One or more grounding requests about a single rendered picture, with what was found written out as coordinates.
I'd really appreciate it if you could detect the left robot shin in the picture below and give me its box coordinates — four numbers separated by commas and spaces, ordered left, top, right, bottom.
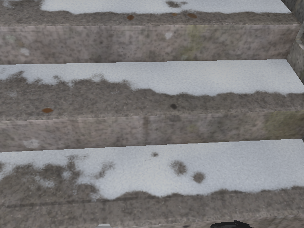
98, 223, 110, 226

